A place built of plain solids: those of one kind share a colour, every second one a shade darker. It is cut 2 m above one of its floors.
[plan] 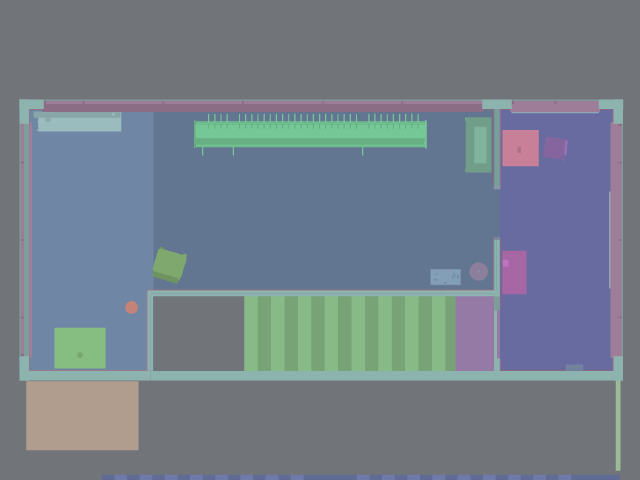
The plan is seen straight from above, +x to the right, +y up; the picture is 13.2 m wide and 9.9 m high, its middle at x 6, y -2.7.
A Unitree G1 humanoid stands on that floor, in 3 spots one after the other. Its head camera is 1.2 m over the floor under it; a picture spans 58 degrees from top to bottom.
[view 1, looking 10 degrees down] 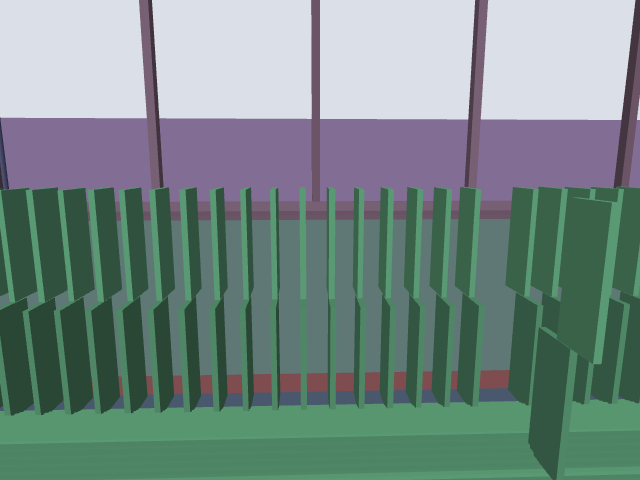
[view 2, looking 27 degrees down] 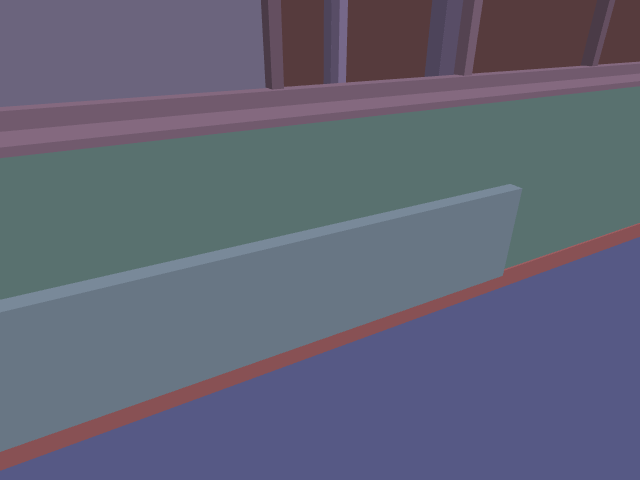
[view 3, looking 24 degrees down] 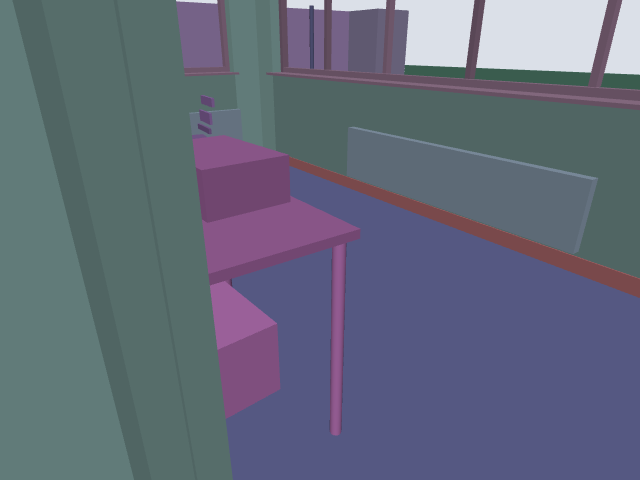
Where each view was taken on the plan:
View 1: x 6.00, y -2.15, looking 88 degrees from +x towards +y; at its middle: wall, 2.19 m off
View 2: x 10.85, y -2.15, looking -28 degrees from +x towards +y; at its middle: radiator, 1.41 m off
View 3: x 9.54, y -4.63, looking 54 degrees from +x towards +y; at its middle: tea_point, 1.10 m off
